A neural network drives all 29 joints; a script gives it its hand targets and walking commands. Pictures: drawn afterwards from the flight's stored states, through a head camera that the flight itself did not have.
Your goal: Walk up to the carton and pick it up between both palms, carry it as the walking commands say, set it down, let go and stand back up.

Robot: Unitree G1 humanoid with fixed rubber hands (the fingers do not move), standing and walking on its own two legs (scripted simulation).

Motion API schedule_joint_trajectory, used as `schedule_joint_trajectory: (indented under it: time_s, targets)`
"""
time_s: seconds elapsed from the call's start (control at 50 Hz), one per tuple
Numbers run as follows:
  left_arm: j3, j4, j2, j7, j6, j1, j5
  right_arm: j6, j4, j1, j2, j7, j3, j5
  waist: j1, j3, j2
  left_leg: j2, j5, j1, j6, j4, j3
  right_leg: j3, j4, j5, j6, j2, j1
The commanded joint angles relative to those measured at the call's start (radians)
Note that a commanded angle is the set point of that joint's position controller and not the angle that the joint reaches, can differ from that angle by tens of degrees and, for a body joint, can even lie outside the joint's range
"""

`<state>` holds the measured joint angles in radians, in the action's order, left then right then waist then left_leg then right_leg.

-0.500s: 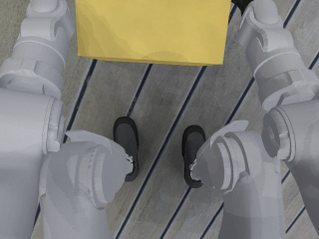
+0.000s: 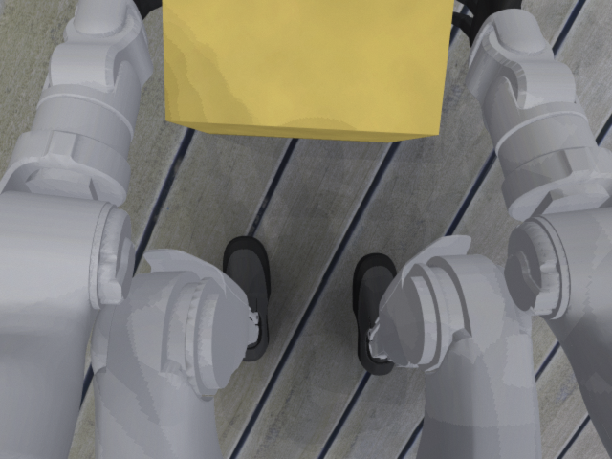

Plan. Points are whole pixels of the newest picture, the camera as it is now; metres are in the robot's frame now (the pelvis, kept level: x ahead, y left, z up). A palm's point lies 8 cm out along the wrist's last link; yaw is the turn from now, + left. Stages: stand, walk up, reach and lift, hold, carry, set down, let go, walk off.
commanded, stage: reach and lift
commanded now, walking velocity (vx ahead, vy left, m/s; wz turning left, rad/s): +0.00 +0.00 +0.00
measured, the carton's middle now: (305, 52) +0.52 +0.02 -0.25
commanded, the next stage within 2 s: none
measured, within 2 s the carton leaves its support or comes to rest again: neither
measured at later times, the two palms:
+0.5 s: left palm out of the picture +0.55 +0.20 -0.09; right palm out of the picture +0.54 -0.15 -0.09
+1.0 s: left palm out of the picture +0.53 +0.19 -0.02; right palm out of the picture +0.53 -0.15 -0.02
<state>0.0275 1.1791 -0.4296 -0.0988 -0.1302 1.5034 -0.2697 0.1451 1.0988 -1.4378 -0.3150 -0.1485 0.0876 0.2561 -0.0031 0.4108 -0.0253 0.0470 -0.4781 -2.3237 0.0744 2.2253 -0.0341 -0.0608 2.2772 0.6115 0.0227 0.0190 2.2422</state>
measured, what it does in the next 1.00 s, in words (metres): rises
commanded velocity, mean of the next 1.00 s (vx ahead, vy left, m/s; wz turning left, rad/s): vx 0.00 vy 0.00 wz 0.00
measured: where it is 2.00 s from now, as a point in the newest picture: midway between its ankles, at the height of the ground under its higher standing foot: (313, 325)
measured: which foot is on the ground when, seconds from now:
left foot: down 0.00-1.00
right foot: down 0.00-1.00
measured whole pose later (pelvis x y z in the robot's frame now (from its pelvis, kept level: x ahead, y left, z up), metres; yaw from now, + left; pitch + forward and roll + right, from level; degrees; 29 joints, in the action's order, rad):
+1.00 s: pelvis +0.01 -0.01 +0.08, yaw +1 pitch +46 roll -2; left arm -0.29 0.84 -0.24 -0.09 -0.31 1.20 0.06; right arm 0.32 0.70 -1.12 -0.09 -0.14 0.41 -0.06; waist -0.02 -0.06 -0.02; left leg 0.01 -0.46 -2.29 0.04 1.94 -0.01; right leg -0.04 1.99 0.58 0.01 0.05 2.21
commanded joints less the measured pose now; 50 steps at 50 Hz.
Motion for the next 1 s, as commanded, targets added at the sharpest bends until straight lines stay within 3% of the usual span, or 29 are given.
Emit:
schedule_joint_trajectory:
  time_s: [0.0,0.04,0.14,0.22,0.34,0.5,0.64,0.82,0.98]
  targets:
    - [0.200,-0.387,0.926,0.257,0.030,0.582,-0.064,-0.045,-0.400,-0.668,0.892,0.266,-0.243,0.070,-0.010,-1.522,0.085,-0.118,0.444,0.942,-0.031,-0.093,0.050,0.003,-0.188,-0.390,-0.014,0.100,-0.474]
    - [0.195,-0.384,0.938,0.252,0.025,0.585,-0.054,-0.041,-0.416,-0.688,0.891,0.265,-0.238,0.065,-0.009,-1.528,0.096,-0.120,0.377,0.910,-0.036,-0.110,0.044,0.002,-0.202,-0.344,-0.014,0.099,-0.478]
    - [0.190,-0.411,0.972,0.248,0.013,0.525,-0.027,-0.025,-0.472,-0.648,0.927,0.258,-0.248,0.036,-0.012,-1.587,0.091,-0.131,0.436,0.938,-0.038,-0.123,0.031,0.005,-0.230,-0.393,-0.020,0.112,-0.499]
    - [0.143,-0.338,0.986,0.262,-0.008,0.486,0.017,-0.001,-0.421,-0.615,0.943,0.264,-0.216,-0.009,-0.015,-1.445,0.082,-0.132,0.327,0.826,-0.038,-0.161,0.024,0.008,-0.268,-0.302,-0.019,0.109,-0.438]
    - [0.086,-0.316,1.022,0.292,-0.041,0.454,0.075,0.033,-0.404,-0.587,0.984,0.280,-0.168,-0.065,-0.022,-1.412,0.079,-0.136,0.262,0.772,-0.037,-0.198,0.015,0.011,-0.309,-0.258,-0.013,0.108,-0.430]
    - [0.082,-0.399,1.038,0.307,-0.076,0.433,0.110,0.069,-0.467,-0.571,1.027,0.294,-0.185,-0.077,0.003,-1.546,0.063,-0.136,0.310,0.806,-0.038,-0.220,0.010,0.012,-0.324,-0.314,-0.019,0.116,-0.491]
    - [0.137,-0.507,1.081,0.305,-0.107,0.412,0.106,0.097,-0.541,-0.533,1.064,0.298,-0.219,-0.077,-0.001,-1.716,0.080,-0.144,0.393,0.904,-0.047,-0.251,0.013,0.007,-0.346,-0.380,-0.020,0.127,-0.528]
    - [0.097,-0.474,1.140,0.313,-0.135,0.326,0.182,0.122,-0.498,-0.427,1.104,0.331,-0.171,-0.169,-0.018,-1.651,0.099,-0.151,0.350,0.859,-0.051,-0.331,0.025,0.014,-0.426,-0.333,-0.009,0.129,-0.435]
    - [0.085,-0.491,1.140,0.320,-0.158,0.297,0.191,0.158,-0.531,-0.390,1.123,0.345,-0.183,-0.164,0.000,-1.673,0.075,-0.157,0.313,0.864,-0.045,-0.406,0.013,0.018,-0.503,-0.321,-0.016,0.129,-0.490]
